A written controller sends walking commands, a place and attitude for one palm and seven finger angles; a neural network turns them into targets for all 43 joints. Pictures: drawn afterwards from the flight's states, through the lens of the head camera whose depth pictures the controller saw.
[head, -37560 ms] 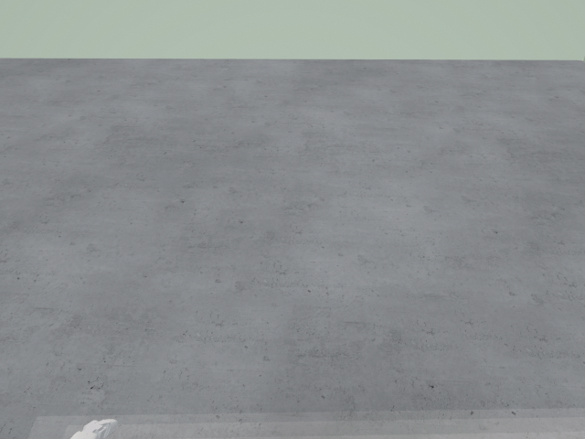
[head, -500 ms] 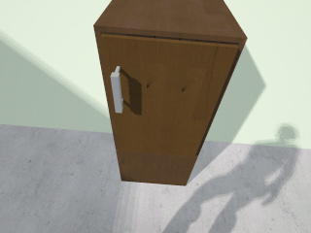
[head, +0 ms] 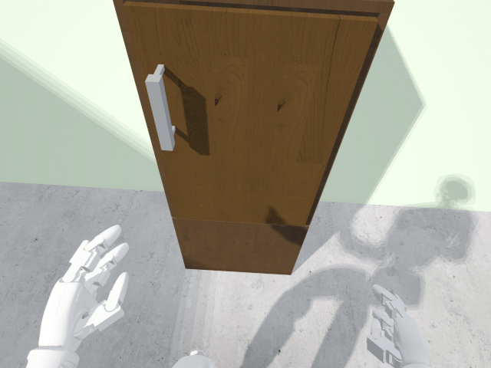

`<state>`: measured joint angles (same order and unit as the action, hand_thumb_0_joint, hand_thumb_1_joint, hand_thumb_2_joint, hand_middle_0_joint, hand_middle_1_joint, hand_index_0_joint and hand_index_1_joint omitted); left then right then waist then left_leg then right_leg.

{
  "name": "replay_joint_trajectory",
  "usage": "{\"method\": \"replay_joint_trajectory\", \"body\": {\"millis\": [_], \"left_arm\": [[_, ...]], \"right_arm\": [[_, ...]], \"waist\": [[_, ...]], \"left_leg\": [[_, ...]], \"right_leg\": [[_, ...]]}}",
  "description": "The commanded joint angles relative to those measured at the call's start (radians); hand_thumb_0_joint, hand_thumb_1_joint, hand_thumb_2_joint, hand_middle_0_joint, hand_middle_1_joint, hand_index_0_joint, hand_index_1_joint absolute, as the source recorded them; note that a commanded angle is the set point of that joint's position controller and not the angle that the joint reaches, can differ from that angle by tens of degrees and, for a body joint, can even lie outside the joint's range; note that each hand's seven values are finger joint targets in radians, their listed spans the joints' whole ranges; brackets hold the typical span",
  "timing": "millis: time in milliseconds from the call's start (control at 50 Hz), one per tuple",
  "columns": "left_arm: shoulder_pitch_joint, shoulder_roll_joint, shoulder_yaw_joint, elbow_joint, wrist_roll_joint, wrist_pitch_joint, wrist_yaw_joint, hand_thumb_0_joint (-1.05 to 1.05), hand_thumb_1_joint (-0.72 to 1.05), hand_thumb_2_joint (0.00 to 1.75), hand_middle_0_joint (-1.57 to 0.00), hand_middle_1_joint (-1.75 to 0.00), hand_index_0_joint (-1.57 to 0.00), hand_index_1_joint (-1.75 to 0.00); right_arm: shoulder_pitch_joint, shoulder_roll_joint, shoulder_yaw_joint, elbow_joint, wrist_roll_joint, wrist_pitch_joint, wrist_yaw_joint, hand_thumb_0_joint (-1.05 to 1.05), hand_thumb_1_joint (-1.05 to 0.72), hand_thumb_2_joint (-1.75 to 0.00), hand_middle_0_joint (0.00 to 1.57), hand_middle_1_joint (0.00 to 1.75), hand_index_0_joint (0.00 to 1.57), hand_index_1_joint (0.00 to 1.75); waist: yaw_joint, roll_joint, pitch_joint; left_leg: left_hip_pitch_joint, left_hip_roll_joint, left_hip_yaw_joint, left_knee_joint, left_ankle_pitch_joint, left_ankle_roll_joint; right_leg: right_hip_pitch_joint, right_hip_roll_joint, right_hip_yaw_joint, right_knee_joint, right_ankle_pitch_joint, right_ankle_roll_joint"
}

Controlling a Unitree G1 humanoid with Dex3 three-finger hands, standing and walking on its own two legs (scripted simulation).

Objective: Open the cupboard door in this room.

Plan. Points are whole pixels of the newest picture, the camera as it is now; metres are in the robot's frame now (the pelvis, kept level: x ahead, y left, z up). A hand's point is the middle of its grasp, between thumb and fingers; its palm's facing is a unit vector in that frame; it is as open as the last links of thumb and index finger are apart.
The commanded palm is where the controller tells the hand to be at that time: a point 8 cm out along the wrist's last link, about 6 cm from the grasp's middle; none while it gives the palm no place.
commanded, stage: raise the hand with hooked fingers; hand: left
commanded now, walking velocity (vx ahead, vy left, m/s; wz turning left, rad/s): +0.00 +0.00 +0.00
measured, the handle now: (164, 109) +0.54 +0.19 +0.13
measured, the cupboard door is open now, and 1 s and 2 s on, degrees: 0 0 0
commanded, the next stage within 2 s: move the hooked fingers beside the handle in 1.78 s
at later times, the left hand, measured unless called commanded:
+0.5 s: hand (88, 279) +0.23 +0.23 +0.07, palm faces +0.03 -1.00 -0.07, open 11.0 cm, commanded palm +0.20 +0.28 +0.07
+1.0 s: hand (50, 239) +0.26 +0.28 +0.12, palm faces +0.04 -1.00 -0.06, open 13.6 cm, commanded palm +0.24 +0.32 +0.12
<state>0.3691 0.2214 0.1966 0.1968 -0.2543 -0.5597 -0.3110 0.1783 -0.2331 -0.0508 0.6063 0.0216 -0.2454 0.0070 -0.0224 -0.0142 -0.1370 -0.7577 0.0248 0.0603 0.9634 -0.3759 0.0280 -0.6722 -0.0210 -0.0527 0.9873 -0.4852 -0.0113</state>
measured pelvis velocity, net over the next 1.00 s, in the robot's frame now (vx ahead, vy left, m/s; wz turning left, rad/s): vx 0.01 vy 0.01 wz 0.02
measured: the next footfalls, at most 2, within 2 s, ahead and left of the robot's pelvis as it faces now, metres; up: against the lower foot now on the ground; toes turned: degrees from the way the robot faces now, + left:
none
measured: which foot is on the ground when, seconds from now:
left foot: down 0.00-1.00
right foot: down 0.00-1.00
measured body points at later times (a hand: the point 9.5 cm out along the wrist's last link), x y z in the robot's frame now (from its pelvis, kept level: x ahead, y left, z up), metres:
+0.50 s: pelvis +0.02 -0.02 +0.00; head +0.06 -0.02 +0.45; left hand +0.22 +0.29 +0.08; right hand +0.17 -0.25 -0.08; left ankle +0.06 +0.10 -0.68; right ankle +0.00 -0.11 -0.68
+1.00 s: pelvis +0.01 +0.01 +0.03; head +0.02 +0.02 +0.48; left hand +0.25 +0.33 +0.12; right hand +0.19 -0.22 -0.03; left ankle +0.06 +0.10 -0.68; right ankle +0.00 -0.11 -0.68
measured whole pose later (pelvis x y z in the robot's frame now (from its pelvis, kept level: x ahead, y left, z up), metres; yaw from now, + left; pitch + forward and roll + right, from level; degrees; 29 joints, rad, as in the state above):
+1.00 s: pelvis +0.01 +0.01 +0.03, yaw +1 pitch +5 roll -2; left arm 0.12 0.39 0.37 0.20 -0.36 -0.20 -0.43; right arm 0.26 -0.25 0.05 0.56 0.06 -0.23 -0.09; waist 0.01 0.03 -0.09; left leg -0.57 0.02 0.03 0.82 -0.34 0.04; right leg -0.44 -0.01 -0.08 0.76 -0.41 0.00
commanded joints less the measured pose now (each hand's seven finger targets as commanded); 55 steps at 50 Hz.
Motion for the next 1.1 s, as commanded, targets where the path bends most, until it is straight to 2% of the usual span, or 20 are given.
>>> {"method": "replay_joint_trajectory", "body": {"millis": [0, 20, 60, 100, 120, 180, 220, 260, 300, 320, 360, 460, 500, 560, 660, 800, 860, 920, 1000, 1080], "left_arm": [[0.152, 0.175, 0.179, -0.258, -0.120, 0.022, -0.103, 0.00, 0.50, 0.73, -0.23, -0.55, -0.23, -0.55], [0.091, 0.204, 0.202, -0.314, -0.132, 0.034, -0.088, 0.00, 0.48, 0.72, -0.23, -0.57, -0.23, -0.57], [0.011, 0.199, 0.187, -0.451, -0.122, 0.020, -0.054, 0.00, 0.43, 0.70, -0.23, -0.60, -0.23, -0.60], [-0.038, 0.198, 0.159, -0.510, -0.098, -0.003, -0.039, 0.00, 0.39, 0.68, -0.24, -0.63, -0.24, -0.63], [-0.098, 0.204, 0.133, -0.524, -0.095, -0.011, -0.050, 0.00, 0.36, 0.67, -0.24, -0.64, -0.24, -0.64], [-0.083, 0.209, 0.126, -0.424, -0.095, 0.014, -0.105, 0.00, 0.29, 0.64, -0.24, -0.69, -0.24, -0.69], [-0.075, 0.246, 0.166, -0.322, -0.117, 0.078, -0.149, 0.00, 0.25, 0.62, -0.25, -0.72, -0.25, -0.72], [-0.046, 0.280, 0.212, -0.311, -0.138, 0.139, -0.175, 0.00, 0.20, 0.60, -0.25, -0.75, -0.25, -0.75], [-0.033, 0.290, 0.241, -0.313, -0.155, 0.187, -0.174, 0.00, 0.15, 0.58, -0.25, -0.78, -0.25, -0.78], [-0.031, 0.308, 0.276, -0.278, -0.166, 0.208, -0.169, 0.00, 0.13, 0.57, -0.25, -0.80, -0.25, -0.80], [-0.017, 0.300, 0.296, -0.290, -0.175, 0.209, -0.149, 0.00, 0.08, 0.55, -0.26, -0.82, -0.26, -0.82], [-0.046, 0.268, 0.261, -0.247, -0.166, 0.183, -0.126, 0.00, -0.03, 0.50, -0.27, -0.90, -0.27, -0.90], [-0.080, 0.271, 0.236, -0.265, -0.158, 0.173, -0.126, 0.00, -0.08, 0.48, -0.27, -0.93, -0.27, -0.93], [-0.121, 0.308, 0.254, -0.272, -0.155, 0.171, -0.128, 0.00, -0.15, 0.45, -0.27, -0.98, -0.27, -0.98], [-0.210, 0.332, 0.252, -0.313, -0.150, 0.173, -0.109, 0.00, -0.27, 0.40, -0.28, -1.05, -0.28, -1.05], [-0.301, 0.354, 0.250, -0.262, -0.134, 0.243, -0.101, 0.00, -0.43, 0.33, -0.29, -1.15, -0.29, -1.15], [-0.360, 0.373, 0.257, -0.232, -0.132, 0.279, -0.113, 0.00, -0.50, 0.30, -0.30, -1.20, -0.30, -1.20], [-0.426, 0.393, 0.266, -0.191, -0.133, 0.309, -0.123, 0.00, -0.50, 0.30, -0.30, -1.20, -0.30, -1.20], [-0.525, 0.405, 0.260, -0.179, -0.121, 0.328, -0.140, 0.00, -0.50, 0.30, -0.30, -1.20, -0.30, -1.20], [-0.580, 0.442, 0.284, -0.130, -0.119, 0.350, -0.154, 0.00, -0.50, 0.30, -0.30, -1.20, -0.30, -1.20]], "right_arm": [[-0.079, -0.135, -0.053, -0.254, 0.028, -0.040, -0.028, 0.00, -0.90, -0.90, 0.20, 0.30, 0.20, 0.30], [-0.051, -0.133, -0.047, -0.247, 0.021, -0.034, -0.038, 0.00, -0.90, -0.90, 0.20, 0.30, 0.20, 0.30], [-0.016, -0.118, -0.042, -0.234, 0.016, -0.031, -0.058, 0.00, -0.90, -0.90, 0.20, 0.30, 0.20, 0.30], [0.004, -0.114, -0.035, -0.207, 0.009, -0.032, -0.074, 0.00, -0.90, -0.90, 0.20, 0.30, 0.20, 0.30], [0.016, -0.122, -0.026, -0.193, 0.004, -0.036, -0.080, 0.00, -0.90, -0.90, 0.20, 0.30, 0.20, 0.30], [0.014, -0.131, -0.019, -0.160, 0.012, -0.048, -0.090, 0.00, -0.90, -0.90, 0.20, 0.30, 0.20, 0.30], [0.006, -0.142, -0.012, -0.153, 0.021, -0.049, -0.095, 0.00, -0.90, -0.90, 0.20, 0.30, 0.20, 0.30], [0.002, -0.145, -0.009, -0.167, 0.028, -0.048, -0.099, 0.00, -0.90, -0.90, 0.20, 0.30, 0.20, 0.30], [-0.004, -0.139, -0.004, -0.181, 0.030, -0.045, -0.099, 0.00, -0.90, -0.90, 0.20, 0.30, 0.20, 0.30], [-0.010, -0.138, -0.003, -0.181, 0.027, -0.042, -0.100, 0.00, -0.90, -0.90, 0.20, 0.30, 0.20, 0.30], [-0.003, -0.129, -0.002, -0.183, 0.025, -0.042, -0.096, 0.00, -0.90, -0.90, 0.20, 0.30, 0.20, 0.30], [0.014, -0.142, -0.003, -0.180, 0.024, -0.048, -0.087, 0.00, -0.90, -0.90, 0.20, 0.30, 0.20, 0.30], [0.022, -0.151, -0.002, -0.184, 0.027, -0.056, -0.086, 0.00, -0.90, -0.90, 0.20, 0.30, 0.20, 0.30], [0.039, -0.162, -0.001, -0.186, 0.028, -0.062, -0.091, 0.00, -0.90, -0.90, 0.20, 0.30, 0.20, 0.30], [0.040, -0.168, 0.010, -0.182, 0.033, -0.069, -0.097, 0.00, -0.90, -0.90, 0.20, 0.30, 0.20, 0.30], [0.036, -0.175, 0.023, -0.182, 0.039, -0.060, -0.102, 0.00, -0.90, -0.90, 0.20, 0.30, 0.20, 0.30], [0.035, -0.177, 0.029, -0.184, 0.039, -0.051, -0.105, 0.00, -0.90, -0.90, 0.20, 0.30, 0.20, 0.30], [0.035, -0.180, 0.035, -0.182, 0.039, -0.042, -0.109, 0.00, -0.90, -0.90, 0.20, 0.30, 0.20, 0.30], [0.026, -0.178, 0.042, -0.182, 0.041, -0.038, -0.115, 0.00, -0.90, -0.90, 0.20, 0.30, 0.20, 0.30], [0.022, -0.180, 0.047, -0.178, 0.042, -0.030, -0.121, 0.00, -0.90, -0.90, 0.20, 0.30, 0.20, 0.30]], "waist": [[0.087, 0.050, -0.181], [0.071, 0.057, -0.169], [0.033, 0.085, -0.174], [0.002, 0.124, -0.164], [-0.023, 0.107, -0.149], [-0.034, 0.114, -0.137], [-0.019, 0.094, -0.118], [0.008, 0.073, -0.177], [0.027, 0.073, -0.201], [0.041, 0.041, -0.196], [0.049, 0.022, -0.215], [0.035, -0.011, -0.138], [0.027, 0.029, -0.127], [0.029, 0.027, -0.148], [0.030, 0.117, -0.132], [0.027, 0.137, -0.096], [0.028, 0.116, -0.092], [0.026, 0.103, -0.064], [0.021, 0.139, -0.075], [0.024, 0.119, -0.086]], "left_leg": [[0.076, -0.036, -0.040, -0.039, 0.055, -0.014], [0.057, -0.032, -0.055, -0.020, 0.049, -0.012], [0.101, -0.015, -0.071, 0.001, 0.103, -0.001], [0.113, -0.007, -0.077, 0.022, 0.144, 0.004], [0.110, -0.004, -0.088, 0.043, 0.160, 0.008], [0.096, -0.001, -0.091, 0.051, 0.147, 0.009], [0.071, -0.005, -0.094, 0.043, 0.136, 0.009], [0.094, -0.007, -0.089, 0.019, 0.160, 0.010], [0.120, -0.010, -0.088, -0.013, 0.183, 0.010], [0.119, -0.010, -0.093, -0.019, 0.201, 0.008], [0.139, -0.012, -0.092, -0.047, 0.226, 0.004], [0.162, -0.015, -0.086, -0.099, 0.193, 0.001], [0.192, -0.016, -0.084, -0.121, 0.167, 0.005], [0.225, -0.015, -0.082, -0.145, 0.168, 0.008], [0.310, -0.009, -0.095, -0.208, 0.144, 0.005], [0.365, -0.004, -0.116, -0.279, 0.115, -0.002], [0.389, -0.003, -0.120, -0.298, 0.130, -0.004], [0.395, -0.004, -0.123, -0.317, 0.109, -0.004], [0.438, -0.004, -0.132, -0.341, 0.106, -0.005], [0.457, -0.006, -0.130, -0.354, 0.110, -0.004]], "right_leg": [[0.019, 0.020, 0.071, -0.145, 0.044, -0.009], [0.010, 0.025, 0.093, -0.150, 0.020, -0.007], [-0.002, 0.031, 0.091, -0.148, 0.102, -0.004], [-0.029, 0.037, 0.086, -0.132, 0.178, -0.005], [-0.045, 0.043, 0.081, -0.116, 0.214, -0.003], [-0.055, 0.038, 0.093, -0.139, 0.210, 0.005], [-0.018, 0.034, 0.116, -0.174, 0.188, 0.011], [0.061, 0.013, 0.133, -0.203, 0.236, 0.028], [0.108, 0.006, 0.123, -0.218, 0.268, 0.035], [0.129, 0.011, 0.119, -0.216, 0.297, 0.036], [0.161, 0.005, 0.104, -0.217, 0.357, 0.042], [0.115, 0.019, 0.070, -0.239, 0.286, 0.033], [0.087, 0.026, 0.057, -0.251, 0.218, 0.023], [0.107, 0.030, 0.051, -0.263, 0.200, 0.015], [0.100, 0.044, 0.007, -0.271, 0.170, -0.004], [0.126, 0.050, -0.020, -0.305, 0.172, -0.009], [0.149, 0.054, -0.023, -0.323, 0.189, -0.011], [0.161, 0.057, -0.019, -0.347, 0.179, -0.014], [0.167, 0.055, -0.021, -0.361, 0.183, -0.014], [0.188, 0.055, -0.019, -0.382, 0.187, -0.014]]}}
